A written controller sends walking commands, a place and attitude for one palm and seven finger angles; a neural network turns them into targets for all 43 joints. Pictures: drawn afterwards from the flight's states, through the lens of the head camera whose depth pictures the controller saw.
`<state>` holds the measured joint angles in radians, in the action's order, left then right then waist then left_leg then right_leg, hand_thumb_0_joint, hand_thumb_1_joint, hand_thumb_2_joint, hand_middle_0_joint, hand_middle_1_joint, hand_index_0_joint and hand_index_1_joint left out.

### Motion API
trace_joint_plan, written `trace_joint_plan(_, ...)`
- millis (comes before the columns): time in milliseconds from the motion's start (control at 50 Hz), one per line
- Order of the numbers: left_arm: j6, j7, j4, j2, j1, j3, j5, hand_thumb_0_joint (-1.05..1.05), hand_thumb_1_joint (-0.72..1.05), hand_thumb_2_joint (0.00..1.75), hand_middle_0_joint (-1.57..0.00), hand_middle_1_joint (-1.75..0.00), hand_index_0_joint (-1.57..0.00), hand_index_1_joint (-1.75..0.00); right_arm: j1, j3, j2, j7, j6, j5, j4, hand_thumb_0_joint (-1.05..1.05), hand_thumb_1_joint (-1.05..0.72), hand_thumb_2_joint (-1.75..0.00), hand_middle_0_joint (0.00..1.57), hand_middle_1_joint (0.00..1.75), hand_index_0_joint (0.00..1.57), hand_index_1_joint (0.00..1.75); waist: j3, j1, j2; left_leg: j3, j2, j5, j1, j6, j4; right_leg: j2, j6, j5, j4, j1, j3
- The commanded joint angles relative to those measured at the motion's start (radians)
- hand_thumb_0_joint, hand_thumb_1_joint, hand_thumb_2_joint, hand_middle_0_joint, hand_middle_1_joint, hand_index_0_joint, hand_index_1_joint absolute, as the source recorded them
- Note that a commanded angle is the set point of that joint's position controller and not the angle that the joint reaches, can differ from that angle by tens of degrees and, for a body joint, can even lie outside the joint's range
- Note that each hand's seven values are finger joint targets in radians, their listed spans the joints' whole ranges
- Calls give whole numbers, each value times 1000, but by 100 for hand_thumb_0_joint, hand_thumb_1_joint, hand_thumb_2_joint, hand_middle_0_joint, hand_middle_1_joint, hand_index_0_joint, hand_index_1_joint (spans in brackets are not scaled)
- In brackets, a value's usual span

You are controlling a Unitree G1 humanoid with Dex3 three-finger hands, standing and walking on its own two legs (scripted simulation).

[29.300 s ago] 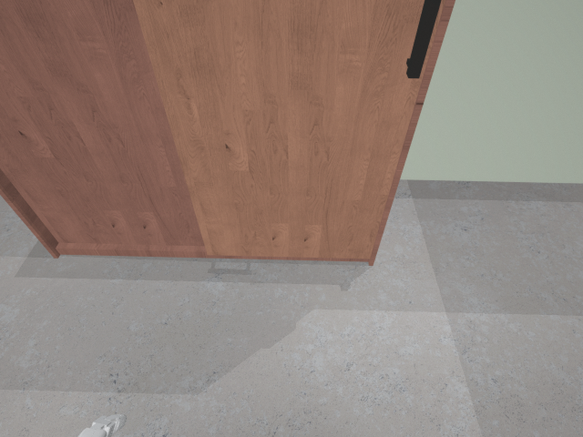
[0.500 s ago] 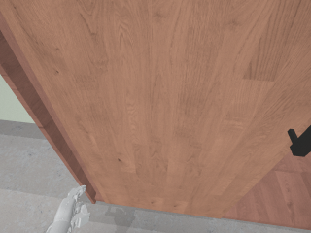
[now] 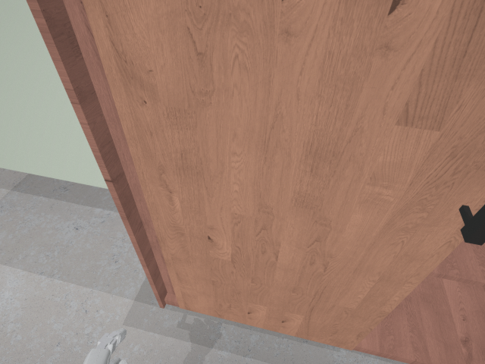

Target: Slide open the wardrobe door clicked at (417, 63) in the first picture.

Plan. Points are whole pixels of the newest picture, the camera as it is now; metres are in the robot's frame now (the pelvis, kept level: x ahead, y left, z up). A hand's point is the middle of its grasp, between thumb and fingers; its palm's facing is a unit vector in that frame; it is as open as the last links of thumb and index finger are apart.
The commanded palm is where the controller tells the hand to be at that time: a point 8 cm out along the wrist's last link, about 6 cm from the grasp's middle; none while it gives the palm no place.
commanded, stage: stop walking and hold the door there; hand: right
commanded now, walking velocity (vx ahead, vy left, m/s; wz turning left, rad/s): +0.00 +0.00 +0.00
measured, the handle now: out of the picture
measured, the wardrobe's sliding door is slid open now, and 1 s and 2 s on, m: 0.58 0.58 0.58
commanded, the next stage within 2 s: loosen the grip on the handle in 1.76 s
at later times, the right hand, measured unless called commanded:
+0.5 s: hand out of the picture +0.32 -0.33 +0.21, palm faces +0.53 +0.82 -0.22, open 6.0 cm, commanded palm +0.28 -0.37 +0.17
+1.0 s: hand out of the picture +0.31 -0.32 +0.21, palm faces +0.36 +0.92 -0.12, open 6.0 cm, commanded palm +0.28 -0.34 +0.17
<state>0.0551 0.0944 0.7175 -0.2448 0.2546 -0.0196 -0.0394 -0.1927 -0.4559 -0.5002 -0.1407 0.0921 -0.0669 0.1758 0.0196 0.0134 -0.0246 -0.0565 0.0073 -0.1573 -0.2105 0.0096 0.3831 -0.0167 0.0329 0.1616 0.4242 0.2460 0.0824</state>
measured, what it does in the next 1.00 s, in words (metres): lifts its left foot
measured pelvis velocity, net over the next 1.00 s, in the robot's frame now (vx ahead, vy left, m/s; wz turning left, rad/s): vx -0.05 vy -0.08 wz -0.09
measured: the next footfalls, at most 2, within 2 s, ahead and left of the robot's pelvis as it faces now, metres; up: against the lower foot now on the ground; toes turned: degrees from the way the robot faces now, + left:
left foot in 1.12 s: -0.03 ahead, +0.05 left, +0.00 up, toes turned -2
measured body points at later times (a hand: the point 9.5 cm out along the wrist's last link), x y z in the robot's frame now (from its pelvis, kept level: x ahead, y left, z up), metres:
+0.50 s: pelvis +0.01 -0.02 +0.00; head +0.01 -0.01 +0.45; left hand +0.17 +0.25 -0.10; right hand +0.29 -0.37 +0.22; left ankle +0.04 +0.11 -0.74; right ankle +0.00 -0.14 -0.74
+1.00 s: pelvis -0.05 -0.08 +0.01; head -0.01 -0.10 +0.45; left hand +0.11 +0.10 -0.11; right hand +0.29 -0.37 +0.22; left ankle -0.10 +0.05 -0.69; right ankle +0.00 -0.14 -0.74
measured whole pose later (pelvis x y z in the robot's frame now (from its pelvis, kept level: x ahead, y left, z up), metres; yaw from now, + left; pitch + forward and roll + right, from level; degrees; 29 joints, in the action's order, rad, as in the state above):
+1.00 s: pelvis -0.05 -0.08 +0.01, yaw -5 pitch +0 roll +1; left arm 0.02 0.05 0.68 -0.13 0.17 -0.09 -0.03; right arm -0.46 -0.21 -0.36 -0.10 0.04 -0.07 0.06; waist -0.10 -0.02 0.03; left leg -0.03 0.00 -0.38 -0.32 -0.01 0.85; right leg 0.07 0.08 0.04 0.26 0.22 0.03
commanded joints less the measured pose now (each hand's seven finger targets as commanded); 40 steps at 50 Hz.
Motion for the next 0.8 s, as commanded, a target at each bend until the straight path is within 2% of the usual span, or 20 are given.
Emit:
trace_joint_plan(0,41,24,-152,-151,-122,49,-3,0,90,90,-20,-30,-20,-30,-244,4,-233,-5,40,39,-106,0,-90,-90,45,140,45,140,66,0,-58,125,-104,-218,-41,3,-77,-156,8,306,-194,3,-209)
trace_joint_plan(140,39,22,-150,-149,-113,52,-5,0,90,90,-20,-30,-20,-30,-252,54,-184,-3,37,37,-54,0,-90,-90,45,140,45,140,58,3,18,161,-127,-205,-76,9,-123,-141,4,210,-133,-27,-184)
trace_joint_plan(200,30,23,-139,-160,-108,57,-6,0,90,90,-20,-30,-20,-30,-245,12,-240,-5,32,35,-27,0,-90,-90,45,140,45,140,73,4,42,170,-139,-165,-75,12,-138,-132,1,128,-98,-54,-173)
trace_joint_plan(280,13,14,-136,-174,-115,73,-7,0,90,90,-20,-30,-20,-30,-239,39,-227,8,32,30,-23,0,-90,-90,45,140,45,140,77,3,13,240,-254,-165,-79,35,-191,-68,0,100,57,-56,-122)
trace_joint_plan(320,7,5,-139,-172,-122,75,-2,0,90,90,-20,-30,-20,-30,-268,31,-233,9,28,27,-41,0,-90,-90,45,140,45,140,77,4,112,290,-340,-171,-81,65,-223,-24,-11,130,165,-28,-109)
trace_joint_plan(360,3,-2,-142,-174,-130,80,6,0,90,90,-20,-30,-20,-30,-271,16,-235,15,28,20,-52,0,-90,-90,45,140,45,140,70,-4,187,285,-397,-61,-45,96,-209,-19,-13,144,218,4,-126)
trace_joint_plan(380,-3,-2,-133,-184,-138,81,8,0,90,90,-20,-30,-20,-30,-268,3,-257,15,31,17,-49,0,-90,-90,45,140,45,140,63,-1,159,253,-411,13,-14,100,-168,-29,-11,130,194,12,-136)
trace_joint_plan(420,1,-7,-148,-162,-156,73,15,0,90,90,-20,-30,-20,-30,-269,-3,-239,17,39,24,-102,0,-90,-90,45,140,45,140,72,-3,182,185,-383,144,29,72,-100,-33,-8,80,83,-7,-117)
trace_joint_plan(460,-3,-2,-147,-164,-168,79,19,0,90,90,-20,-30,-20,-30,-208,-54,-282,16,38,27,-88,0,-90,-90,45,140,45,140,65,-14,149,147,-341,278,54,44,-24,-31,-14,-59,-23,-42,-82)
trace_joint_plan(480,-9,1,-149,-173,-181,85,13,0,90,90,-20,-30,-20,-30,-210,-27,-268,22,42,21,-99,0,-90,-90,45,140,45,140,62,-12,94,111,-324,334,73,28,29,-54,-15,-165,-37,-53,-84)
trace_joint_plan(520,-9,-4,-175,-155,-186,87,3,0,90,90,-20,-30,-20,-30,-211,39,-175,31,37,19,-131,0,-90,-90,45,140,45,140,103,-14,147,121,-318,457,95,19,61,-67,-26,-258,20,-51,-48)
trace_joint_plan(540,-10,-9,-180,-156,-183,90,2,0,90,90,-20,-30,-20,-30,-222,43,-168,30,34,19,-148,0,-90,-90,45,140,45,140,138,-9,182,121,-332,527,110,31,85,-55,-34,-272,40,-67,-46)
trace_joint_plan(560,-11,-13,-183,-143,-188,83,4,0,90,90,-20,-30,-20,-30,-239,79,-128,33,35,19,-169,0,-90,-90,45,140,45,140,165,-3,195,107,-345,507,107,32,108,-55,-34,-249,36,-82,-60)
trace_joint_plan(600,-16,-17,-200,-151,-205,85,4,0,90,90,-20,-30,-20,-30,-270,97,-121,32,48,19,-239,0,-90,-90,45,140,45,140,202,-8,110,58,-279,267,73,-1,193,-91,-17,-282,-47,-114,-112)
trace_joint_plan(640,-10,-15,-208,-132,-201,78,0,0,90,90,-20,-30,-20,-30,-294,141,-65,35,71,23,-285,0,-90,-90,45,140,45,140,188,-11,-133,-32,-118,-191,-50,-37,385,-196,-7,-270,-170,-131,-270)
trace_joint_plan(660,-2,-14,-210,-114,-198,73,2,0,90,90,-20,-30,-20,-30,-331,177,-39,35,77,29,-320,0,-90,-90,45,140,45,140,178,1,-208,-5,-77,-315,-112,-30,550,-234,0,-161,-251,-139,-352)
trace_joint_plan(680,0,-9,-195,-101,-191,69,0,0,90,90,-20,-30,-20,-30,-350,191,-45,31,77,25,-314,0,-90,-90,45,140,45,140,164,4,-174,45,-69,-312,-188,-23,676,-258,-6,-95,-283,-168,-428)
trace_joint_plan(700,2,-9,-194,-93,-189,60,0,0,90,90,-20,-30,-20,-30,-378,223,-6,26,76,22,-321,0,-90,-90,45,140,45,140,159,10,-102,75,-69,-292,-238,-17,727,-264,-1,-85,-277,-186,-438)
trace_joint_plan(740,11,-10,-180,-93,-172,49,1,0,90,90,-20,-30,-20,-30,-393,241,18,30,67,19,-308,0,-90,-90,45,140,45,140,169,10,15,77,-59,-263,-296,-20,769,-251,2,-224,-231,-273,-371)
trace_joint_plan(780,12,-11,-181,-87,-161,35,1,0,90,90,-20,-30,-20,-30,-431,271,30,45,55,18,-321,0,-90,-90,45,140,45,140,185,7,21,65,-44,-238,-322,-24,769,-229,-2,-308,-200,-344,-318)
